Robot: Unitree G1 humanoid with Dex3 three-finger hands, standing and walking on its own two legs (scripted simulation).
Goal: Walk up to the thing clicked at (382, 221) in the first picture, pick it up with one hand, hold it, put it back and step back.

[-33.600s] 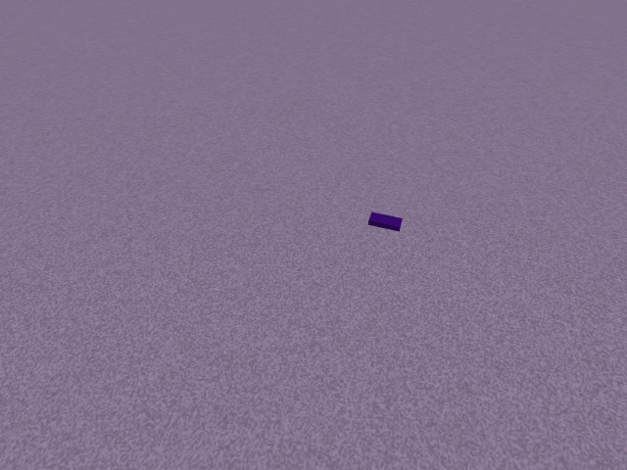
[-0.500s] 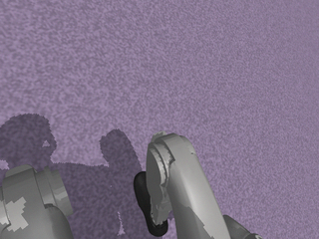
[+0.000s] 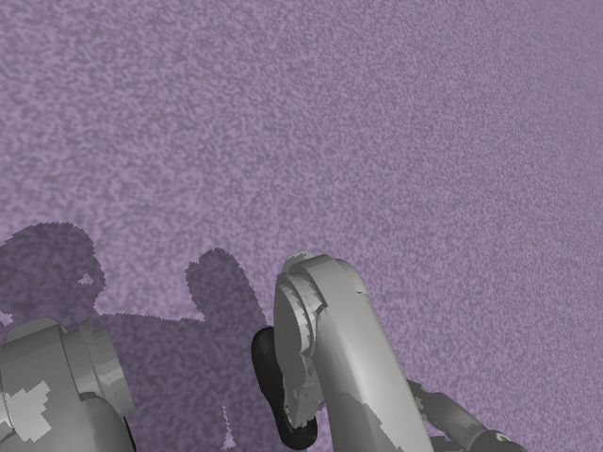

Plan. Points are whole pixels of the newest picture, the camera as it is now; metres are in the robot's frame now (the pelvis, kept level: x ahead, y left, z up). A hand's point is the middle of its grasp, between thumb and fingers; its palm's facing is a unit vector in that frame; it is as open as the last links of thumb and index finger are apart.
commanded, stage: close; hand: left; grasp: from above
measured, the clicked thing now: out of the picture +0.41 +0.37 -0.28
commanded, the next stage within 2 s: settle in 0.70 s
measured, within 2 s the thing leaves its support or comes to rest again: leaves its support in 1.10 s
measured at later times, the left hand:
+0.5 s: hand out of the picture +0.39 +0.35 -0.24, palm faces -0.41 -0.12 -0.90, open 9.1 cm
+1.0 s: hand out of the picture +0.40 +0.36 -0.24, palm faces -0.45 -0.16 -0.88, open 8.7 cm
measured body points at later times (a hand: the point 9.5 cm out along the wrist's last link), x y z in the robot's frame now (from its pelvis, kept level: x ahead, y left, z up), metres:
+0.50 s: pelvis +0.00 +0.00 +0.00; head +0.24 +0.15 +0.35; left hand +0.40 +0.36 -0.19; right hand +0.11 -0.25 -0.07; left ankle +0.06 +0.13 -0.26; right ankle +0.11 -0.13 -0.26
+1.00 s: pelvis +0.00 +0.00 +0.00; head +0.25 +0.14 +0.34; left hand +0.42 +0.37 -0.19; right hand +0.10 -0.26 -0.07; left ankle +0.06 +0.13 -0.26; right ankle +0.11 -0.13 -0.26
